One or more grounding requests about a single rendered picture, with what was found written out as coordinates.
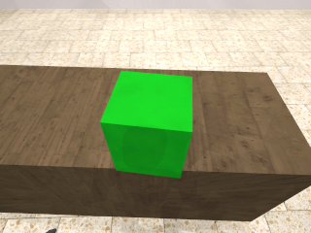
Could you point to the pedestal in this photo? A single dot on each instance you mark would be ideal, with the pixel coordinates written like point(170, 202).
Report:
point(246, 155)

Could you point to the carton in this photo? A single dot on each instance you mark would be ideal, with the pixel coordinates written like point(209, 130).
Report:
point(147, 123)

